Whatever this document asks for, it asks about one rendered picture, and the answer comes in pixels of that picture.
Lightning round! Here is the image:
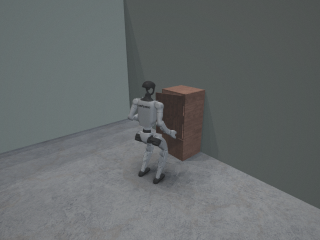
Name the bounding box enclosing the robot left shin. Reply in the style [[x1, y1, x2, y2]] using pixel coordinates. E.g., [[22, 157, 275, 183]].
[[141, 145, 153, 172]]

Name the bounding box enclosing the right robot upper arm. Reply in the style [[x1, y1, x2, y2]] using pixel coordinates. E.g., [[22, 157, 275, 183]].
[[154, 101, 164, 127]]

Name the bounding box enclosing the left robot upper arm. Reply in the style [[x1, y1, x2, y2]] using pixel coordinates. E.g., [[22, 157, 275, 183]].
[[128, 98, 141, 121]]

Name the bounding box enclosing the right robot hand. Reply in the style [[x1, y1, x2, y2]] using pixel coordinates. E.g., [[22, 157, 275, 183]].
[[170, 130, 177, 139]]

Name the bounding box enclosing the robot right forearm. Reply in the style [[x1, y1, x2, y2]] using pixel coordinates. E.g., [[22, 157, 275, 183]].
[[159, 121, 172, 135]]

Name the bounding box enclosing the cupboard door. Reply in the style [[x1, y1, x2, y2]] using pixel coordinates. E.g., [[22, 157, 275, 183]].
[[155, 92, 184, 139]]

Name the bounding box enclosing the robot left foot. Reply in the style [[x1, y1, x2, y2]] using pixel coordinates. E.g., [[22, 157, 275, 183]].
[[138, 167, 150, 177]]

